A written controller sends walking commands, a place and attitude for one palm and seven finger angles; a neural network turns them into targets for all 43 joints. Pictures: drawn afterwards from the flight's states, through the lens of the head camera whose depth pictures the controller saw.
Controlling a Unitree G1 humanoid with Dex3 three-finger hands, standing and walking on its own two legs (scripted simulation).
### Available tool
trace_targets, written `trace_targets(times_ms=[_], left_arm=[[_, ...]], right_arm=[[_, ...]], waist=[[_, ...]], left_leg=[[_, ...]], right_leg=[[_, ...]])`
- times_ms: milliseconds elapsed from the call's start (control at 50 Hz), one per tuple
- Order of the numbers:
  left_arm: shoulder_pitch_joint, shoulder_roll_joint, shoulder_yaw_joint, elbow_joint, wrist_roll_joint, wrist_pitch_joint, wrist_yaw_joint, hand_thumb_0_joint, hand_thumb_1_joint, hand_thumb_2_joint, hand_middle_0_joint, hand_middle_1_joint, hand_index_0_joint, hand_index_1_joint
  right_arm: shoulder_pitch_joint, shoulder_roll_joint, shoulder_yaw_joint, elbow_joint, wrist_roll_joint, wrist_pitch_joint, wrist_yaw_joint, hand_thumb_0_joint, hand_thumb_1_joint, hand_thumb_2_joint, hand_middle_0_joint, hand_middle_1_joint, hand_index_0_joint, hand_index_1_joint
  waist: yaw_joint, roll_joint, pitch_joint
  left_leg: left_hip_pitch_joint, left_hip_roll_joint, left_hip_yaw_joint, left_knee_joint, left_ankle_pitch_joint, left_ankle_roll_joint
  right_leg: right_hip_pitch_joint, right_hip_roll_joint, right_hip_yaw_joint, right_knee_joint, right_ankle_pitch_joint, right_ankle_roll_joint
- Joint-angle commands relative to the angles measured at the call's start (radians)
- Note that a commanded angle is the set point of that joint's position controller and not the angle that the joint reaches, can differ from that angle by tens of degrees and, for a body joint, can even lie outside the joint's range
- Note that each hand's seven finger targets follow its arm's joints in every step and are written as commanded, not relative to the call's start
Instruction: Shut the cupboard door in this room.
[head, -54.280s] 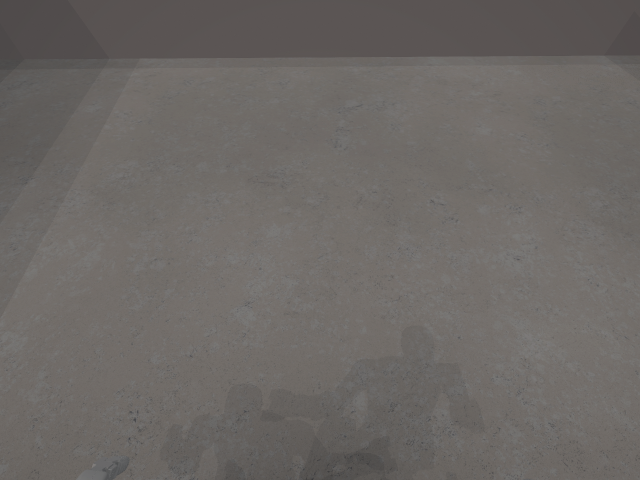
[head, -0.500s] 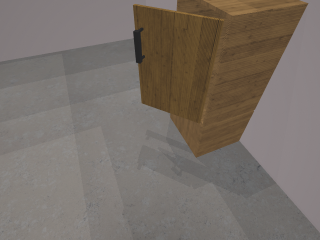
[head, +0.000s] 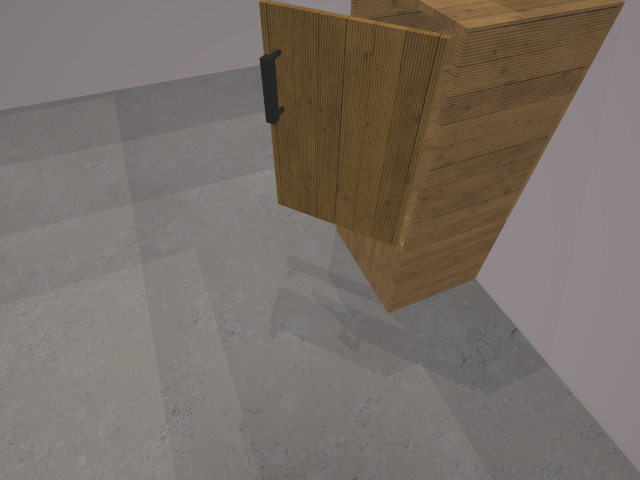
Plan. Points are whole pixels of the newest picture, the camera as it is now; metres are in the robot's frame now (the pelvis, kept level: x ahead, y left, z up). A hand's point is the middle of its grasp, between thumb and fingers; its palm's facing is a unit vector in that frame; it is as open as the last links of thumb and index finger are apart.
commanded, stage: look to check the result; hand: left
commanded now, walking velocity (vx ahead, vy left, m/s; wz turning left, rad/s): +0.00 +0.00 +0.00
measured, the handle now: (274, 87) +0.93 +0.16 +0.02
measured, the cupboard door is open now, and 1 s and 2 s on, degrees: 40 40 40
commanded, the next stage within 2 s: walk to a spot facing it in 0.44 s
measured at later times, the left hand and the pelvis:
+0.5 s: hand out of the picture +0.03 +0.18 -0.17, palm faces +0.02 -0.97 -0.23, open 7.4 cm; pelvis +0.02 -0.01 +0.00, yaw +0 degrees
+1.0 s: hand out of the picture +0.01 +0.21 -0.20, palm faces +0.23 -0.95 -0.22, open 7.4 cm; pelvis +0.00 +0.01 -0.02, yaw +12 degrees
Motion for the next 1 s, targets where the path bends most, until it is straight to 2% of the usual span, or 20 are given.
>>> trace_targets(times_ms=[0,100,380,540,600,640,680,720,740,780,800,820,840,860,880,900,920,940,960,980], left_arm=[[0.068,0.121,0.021,-0.020,-0.001,-0.014,0.004,0.000,0.900,0.900,-0.200,-0.300,-0.200,-0.300],[0.061,0.134,0.024,-0.016,-0.001,-0.017,0.004,0.000,0.900,0.900,-0.200,-0.300,-0.200,-0.300],[0.032,0.156,0.024,-0.009,-0.002,-0.017,0.001,0.000,0.900,0.900,-0.200,-0.300,-0.200,-0.300],[0.012,0.174,0.029,-0.016,-0.002,-0.020,0.000,0.000,0.900,0.900,-0.200,-0.300,-0.200,-0.300],[0.045,0.129,0.028,-0.021,-0.004,-0.006,0.007,0.000,0.900,0.900,-0.200,-0.300,-0.200,-0.300],[0.049,0.147,0.039,-0.034,-0.004,0.003,0.009,0.000,0.900,0.900,-0.200,-0.300,-0.200,-0.300],[0.057,0.169,0.055,-0.056,-0.003,0.007,0.011,0.000,0.900,0.900,-0.200,-0.300,-0.200,-0.300],[0.058,0.191,0.071,-0.078,0.000,0.013,0.012,0.000,0.900,0.900,-0.200,-0.300,-0.200,-0.300],[0.053,0.200,0.078,-0.091,0.002,0.016,0.013,0.000,0.900,0.900,-0.200,-0.300,-0.200,-0.300],[0.033,0.209,0.084,-0.120,0.009,0.017,0.014,0.000,0.900,0.900,-0.200,-0.300,-0.200,-0.300],[0.012,0.209,0.088,-0.134,0.016,0.017,0.018,0.000,0.900,0.900,-0.200,-0.300,-0.200,-0.300],[-0.017,0.212,0.092,-0.152,0.020,0.016,0.019,0.000,0.900,0.900,-0.200,-0.300,-0.200,-0.300],[-0.046,0.219,0.097,-0.165,0.020,0.016,0.017,0.000,0.900,0.900,-0.200,-0.300,-0.200,-0.300],[-0.058,0.217,0.098,-0.177,0.015,0.017,0.014,0.000,0.900,0.900,-0.200,-0.300,-0.200,-0.300],[-0.047,0.199,0.095,-0.188,0.005,0.021,0.010,0.000,0.900,0.900,-0.200,-0.300,-0.200,-0.300],[0.001,0.134,0.087,-0.209,-0.006,0.027,0.004,0.000,0.900,0.900,-0.200,-0.300,-0.200,-0.300],[-0.058,0.131,0.077,-0.237,-0.003,0.038,0.010,0.000,0.900,0.900,-0.200,-0.300,-0.200,-0.300],[-0.040,0.144,0.083,-0.238,0.003,0.043,0.009,0.000,0.900,0.900,-0.200,-0.300,-0.200,-0.300],[-0.077,0.137,0.088,-0.241,0.008,0.047,0.006,0.000,0.900,0.900,-0.200,-0.300,-0.200,-0.300],[-0.090,0.150,0.093,-0.239,0.012,0.048,0.000,0.000,0.900,0.900,-0.200,-0.300,-0.200,-0.300]], right_arm=[[0.038,-0.138,-0.020,-0.028,-0.003,-0.015,-0.004,0.000,-0.900,-0.900,0.200,0.300,0.200,0.300],[0.027,-0.149,-0.019,-0.024,-0.001,-0.019,-0.005,0.000,-0.900,-0.900,0.200,0.300,0.200,0.300],[-0.015,-0.176,-0.016,-0.018,-0.004,-0.018,-0.007,0.000,-0.900,-0.900,0.200,0.300,0.200,0.300],[-0.028,-0.196,-0.018,-0.022,-0.004,-0.022,-0.007,0.000,-0.900,-0.900,0.200,0.300,0.200,0.300],[0.002,-0.133,-0.007,-0.027,-0.003,-0.010,-0.004,0.000,-0.900,-0.900,0.200,0.300,0.200,0.300],[0.001,-0.139,-0.011,-0.038,-0.005,-0.001,-0.003,0.000,-0.900,-0.900,0.200,0.300,0.200,0.300],[-0.007,-0.146,-0.019,-0.056,-0.004,0.005,-0.002,0.000,-0.900,-0.900,0.200,0.300,0.200,0.300],[-0.020,-0.139,-0.027,-0.079,-0.004,0.013,0.003,0.000,-0.900,-0.900,0.200,0.300,0.200,0.300],[-0.028,-0.132,-0.031,-0.092,-0.006,0.019,0.005,0.000,-0.900,-0.900,0.200,0.300,0.200,0.300],[-0.059,-0.122,-0.041,-0.123,-0.009,0.033,0.009,0.000,-0.900,-0.900,0.200,0.300,0.200,0.300],[-0.053,-0.126,-0.048,-0.139,-0.007,0.034,0.012,0.000,-0.900,-0.900,0.200,0.300,0.200,0.300],[-0.053,-0.121,-0.051,-0.147,-0.004,0.034,0.017,0.000,-0.900,-0.900,0.200,0.300,0.200,0.300],[-0.034,-0.118,-0.051,-0.150,-0.001,0.033,0.022,0.000,-0.900,-0.900,0.200,0.300,0.200,0.300],[0.001,-0.122,-0.051,-0.147,-0.003,0.030,0.027,0.000,-0.900,-0.900,0.200,0.300,0.200,0.300],[0.072,-0.147,-0.053,-0.135,-0.010,0.021,0.028,0.000,-0.900,-0.900,0.200,0.300,0.200,0.300],[0.114,-0.238,-0.069,-0.135,-0.022,0.010,0.022,0.000,-0.900,-0.900,0.200,0.300,0.200,0.300],[0.158,-0.274,-0.082,-0.124,-0.022,0.019,0.008,0.000,-0.900,-0.900,0.200,0.300,0.200,0.300],[0.129,-0.277,-0.082,-0.131,-0.025,0.023,0.010,0.000,-0.900,-0.900,0.200,0.300,0.200,0.300],[0.082,-0.260,-0.082,-0.159,-0.023,0.019,0.008,0.000,-0.900,-0.900,0.200,0.300,0.200,0.300],[0.036,-0.245,-0.075,-0.178,-0.025,0.019,0.003,0.000,-0.900,-0.900,0.200,0.300,0.200,0.300]], waist=[[-0.001,-0.012,0.016],[-0.001,-0.010,-0.007],[-0.001,0.006,0.025],[-0.001,0.003,0.000],[0.003,-0.012,-0.007],[0.006,-0.007,0.005],[0.014,-0.030,-0.007],[0.021,-0.084,0.006],[0.023,-0.125,0.015],[0.028,-0.191,0.055],[0.020,-0.201,0.052],[0.010,-0.193,0.073],[-0.011,-0.171,0.074],[-0.029,-0.125,0.056],[-0.054,0.020,0.004],[-0.049,0.340,-0.025],[-0.077,0.311,-0.050],[-0.055,0.199,-0.067],[-0.048,0.212,-0.031],[-0.034,0.197,-0.001]], left_leg=[[0.086,0.094,-0.114,-0.072,0.069,0.011],[0.107,0.097,-0.114,-0.065,0.122,0.012],[0.117,0.096,-0.111,-0.083,0.118,0.006],[0.133,0.100,-0.116,-0.083,0.152,0.006],[0.098,0.090,-0.115,-0.038,0.217,-0.002],[0.055,0.083,-0.119,-0.002,0.236,-0.003],[0.006,0.069,-0.113,0.050,0.239,-0.006],[-0.065,0.033,-0.087,0.145,0.169,-0.018],[-0.096,0.018,-0.066,0.226,0.069,-0.025],[-0.183,0.005,-0.056,0.419,-0.268,-0.036],[-0.199,0.017,-0.064,0.471,-0.327,-0.036],[-0.194,0.043,-0.075,0.449,-0.358,-0.036],[-0.164,0.057,-0.078,0.353,-0.319,-0.038],[-0.094,0.050,-0.063,0.221,-0.180,-0.036],[0.026,0.068,-0.125,0.068,0.126,-0.010],[0.120,0.273,-0.477,-0.028,0.471,0.093],[0.098,0.354,-0.581,-0.101,0.492,0.167],[0.046,0.344,-0.515,-0.132,0.145,0.170],[-0.019,0.295,-0.526,-0.168,-0.045,0.136],[-0.057,0.263,-0.509,-0.178,-0.144,0.113]], right_leg=[[-0.083,-0.072,0.069,-0.094,0.095,-0.049],[-0.053,-0.076,0.068,-0.095,0.145,-0.049],[-0.035,-0.083,0.067,-0.122,0.155,-0.048],[-0.008,-0.086,0.066,-0.124,0.192,-0.052],[0.008,-0.099,0.028,-0.066,0.244,-0.039],[0.012,-0.111,0.017,-0.024,0.259,-0.041],[0.036,-0.137,0.011,0.005,0.295,-0.054],[0.046,-0.197,0.027,0.000,0.316,-0.091],[0.037,-0.240,0.049,-0.015,0.325,-0.123],[0.016,-0.332,0.084,-0.042,0.418,-0.199],[0.014,-0.359,0.073,-0.029,0.455,-0.216],[-0.010,-0.373,0.046,-0.009,0.471,-0.214],[-0.017,-0.359,0.003,0.048,0.487,-0.187],[-0.032,-0.319,-0.055,0.135,0.468,-0.138],[-0.103,-0.236,-0.125,0.304,0.334,-0.063],[-0.294,-0.075,-0.166,0.542,-0.155,0.030],[-0.334,-0.029,-0.045,0.687,-0.412,0.023],[-0.306,-0.056,0.014,0.733,-0.351,0.002],[-0.356,-0.066,0.022,0.747,-0.276,0.006],[-0.370,-0.067,0.039,0.757,-0.209,0.014]])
